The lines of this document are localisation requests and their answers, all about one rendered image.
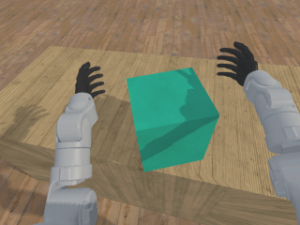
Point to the pedestal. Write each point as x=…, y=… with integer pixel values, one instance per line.
x=231, y=185

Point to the left robot upper arm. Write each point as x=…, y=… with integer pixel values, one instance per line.
x=72, y=206

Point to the left robot forearm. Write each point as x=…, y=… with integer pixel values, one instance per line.
x=72, y=143

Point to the left robot hand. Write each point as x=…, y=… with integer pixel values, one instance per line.
x=83, y=81

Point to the right robot hand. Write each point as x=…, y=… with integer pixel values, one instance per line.
x=244, y=62

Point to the carton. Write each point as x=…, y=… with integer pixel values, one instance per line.
x=174, y=118

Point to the right robot upper arm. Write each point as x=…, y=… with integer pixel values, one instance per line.
x=285, y=177

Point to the right robot forearm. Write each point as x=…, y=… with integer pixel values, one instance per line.
x=277, y=112

